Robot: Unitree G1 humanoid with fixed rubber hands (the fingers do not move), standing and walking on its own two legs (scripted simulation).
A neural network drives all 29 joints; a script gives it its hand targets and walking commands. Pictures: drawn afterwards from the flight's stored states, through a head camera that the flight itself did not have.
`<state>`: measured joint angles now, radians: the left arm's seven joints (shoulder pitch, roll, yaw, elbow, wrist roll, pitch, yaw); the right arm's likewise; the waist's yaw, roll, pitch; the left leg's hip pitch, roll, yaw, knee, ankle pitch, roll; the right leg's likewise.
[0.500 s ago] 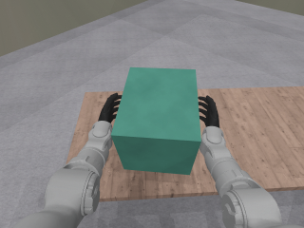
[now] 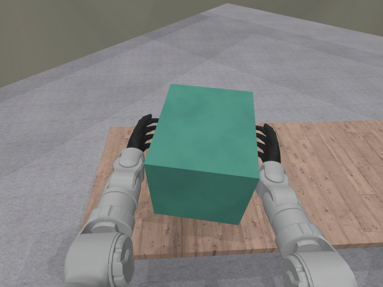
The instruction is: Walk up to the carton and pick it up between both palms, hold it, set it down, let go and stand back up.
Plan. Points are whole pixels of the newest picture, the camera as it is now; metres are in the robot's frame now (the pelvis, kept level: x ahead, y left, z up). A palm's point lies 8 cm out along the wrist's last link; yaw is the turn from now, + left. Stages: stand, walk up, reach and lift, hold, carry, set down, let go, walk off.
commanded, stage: reach and lift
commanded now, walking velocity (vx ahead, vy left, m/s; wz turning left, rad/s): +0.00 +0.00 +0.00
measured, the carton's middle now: (203, 152) +0.42 -0.04 +0.06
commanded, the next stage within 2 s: hold in 1.94 s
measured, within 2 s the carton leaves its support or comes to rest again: neither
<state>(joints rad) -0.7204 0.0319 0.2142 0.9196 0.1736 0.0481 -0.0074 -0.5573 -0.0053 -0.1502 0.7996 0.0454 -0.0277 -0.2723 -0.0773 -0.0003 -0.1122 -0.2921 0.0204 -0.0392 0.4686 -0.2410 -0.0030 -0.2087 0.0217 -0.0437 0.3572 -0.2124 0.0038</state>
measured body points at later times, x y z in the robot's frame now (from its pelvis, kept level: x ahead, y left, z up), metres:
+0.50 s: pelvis +0.00 -0.01 +0.00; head -0.03 +0.01 +0.45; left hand +0.39 +0.12 +0.14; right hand +0.37 -0.18 +0.12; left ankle +0.00 +0.12 -0.74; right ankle -0.02 -0.12 -0.74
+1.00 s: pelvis -0.01 -0.01 +0.00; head -0.04 +0.01 +0.45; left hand +0.37 +0.13 +0.17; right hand +0.36 -0.17 +0.15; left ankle +0.00 +0.12 -0.74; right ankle -0.02 -0.12 -0.74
